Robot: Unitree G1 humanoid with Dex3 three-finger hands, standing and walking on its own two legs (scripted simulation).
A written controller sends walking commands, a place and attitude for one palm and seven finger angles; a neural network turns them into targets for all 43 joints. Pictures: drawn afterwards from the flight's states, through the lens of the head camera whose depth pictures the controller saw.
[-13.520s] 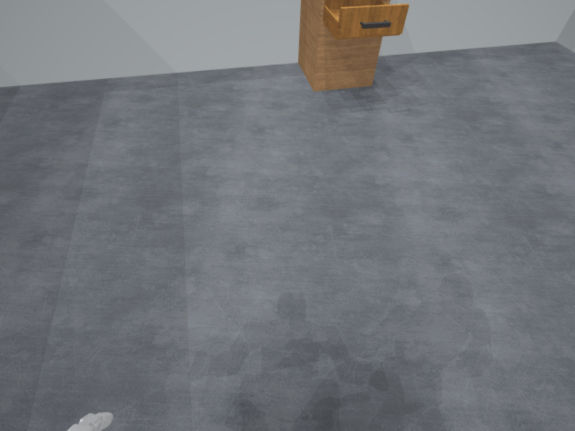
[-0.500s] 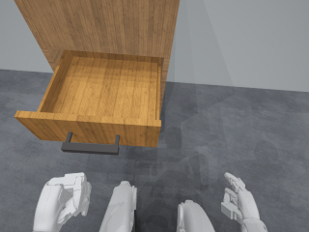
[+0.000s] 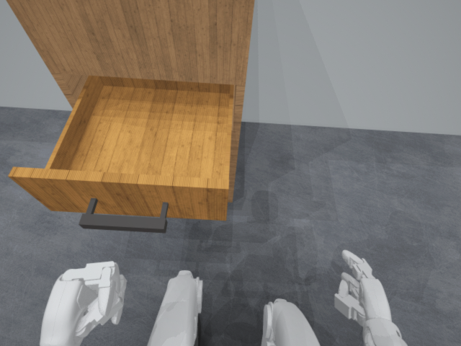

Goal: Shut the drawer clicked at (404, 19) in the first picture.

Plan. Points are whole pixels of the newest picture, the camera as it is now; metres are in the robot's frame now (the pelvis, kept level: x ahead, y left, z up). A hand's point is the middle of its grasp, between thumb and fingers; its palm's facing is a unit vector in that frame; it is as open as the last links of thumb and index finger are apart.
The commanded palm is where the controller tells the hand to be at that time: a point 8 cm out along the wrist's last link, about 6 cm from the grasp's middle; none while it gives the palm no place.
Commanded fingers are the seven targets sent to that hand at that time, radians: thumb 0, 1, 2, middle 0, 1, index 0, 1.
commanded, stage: bring the fist close to the handle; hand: left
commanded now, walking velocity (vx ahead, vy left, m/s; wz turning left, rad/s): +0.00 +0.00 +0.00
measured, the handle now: (126, 214) +0.35 +0.24 -0.06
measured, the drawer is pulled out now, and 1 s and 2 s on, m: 0.27 0.27 0.22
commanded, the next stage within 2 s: push the drawer shut in 1.22 s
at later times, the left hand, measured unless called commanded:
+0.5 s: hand (128, 276) +0.23 +0.19 -0.02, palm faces +0.01 -1.00 -0.03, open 3.2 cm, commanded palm +0.21 +0.24 -0.02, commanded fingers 0.00 0.90 0.90 -1.40 -1.60 -1.40 -1.60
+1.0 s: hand (143, 262) +0.26 +0.18 -0.05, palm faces +0.02 -1.00 -0.05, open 3.3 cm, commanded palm +0.24 +0.23 -0.05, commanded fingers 0.00 0.90 0.90 -1.40 -1.60 -1.40 -1.60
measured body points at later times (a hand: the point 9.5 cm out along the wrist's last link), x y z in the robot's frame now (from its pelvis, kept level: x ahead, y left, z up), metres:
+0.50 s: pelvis -0.01 +0.01 -0.04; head +0.12 +0.04 +0.39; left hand +0.22 +0.25 -0.02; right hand +0.20 -0.22 -0.13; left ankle +0.09 +0.13 -0.56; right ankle +0.00 -0.11 -0.56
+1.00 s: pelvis -0.02 +0.01 -0.06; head +0.13 +0.03 +0.36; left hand +0.25 +0.24 -0.05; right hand +0.18 -0.23 -0.17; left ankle +0.09 +0.13 -0.56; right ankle +0.00 -0.11 -0.56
